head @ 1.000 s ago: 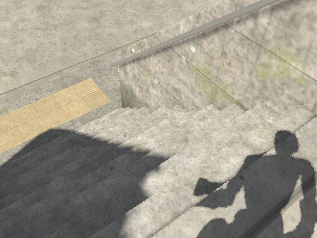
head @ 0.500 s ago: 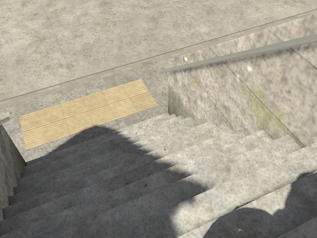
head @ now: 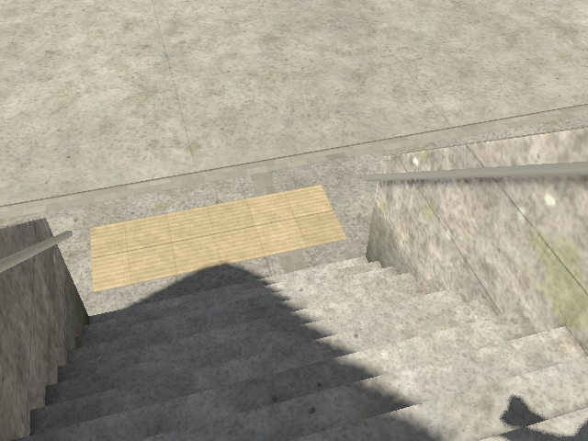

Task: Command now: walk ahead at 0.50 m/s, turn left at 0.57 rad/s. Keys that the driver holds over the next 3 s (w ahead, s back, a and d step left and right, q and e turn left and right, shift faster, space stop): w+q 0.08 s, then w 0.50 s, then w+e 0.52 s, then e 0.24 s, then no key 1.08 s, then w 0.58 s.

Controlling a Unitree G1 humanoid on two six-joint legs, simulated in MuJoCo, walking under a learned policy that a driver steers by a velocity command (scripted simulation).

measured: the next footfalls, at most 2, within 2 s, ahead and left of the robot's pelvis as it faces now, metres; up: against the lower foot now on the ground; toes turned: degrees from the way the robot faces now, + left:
right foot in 0.06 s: +0.11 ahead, -0.15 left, +0.00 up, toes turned -2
left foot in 0.46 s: +0.18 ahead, +0.08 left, -0.21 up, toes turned +7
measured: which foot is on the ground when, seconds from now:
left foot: down 0.00-0.18, up 0.20-0.44, down 0.46-0.82, up 0.84-1.00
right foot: up 0.00-0.04, down 0.06-0.42, up 0.44-0.80, down 0.82-1.00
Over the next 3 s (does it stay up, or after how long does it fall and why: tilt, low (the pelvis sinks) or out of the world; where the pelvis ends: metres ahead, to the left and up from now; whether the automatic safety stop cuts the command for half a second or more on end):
stays up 0.76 -0.04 -0.60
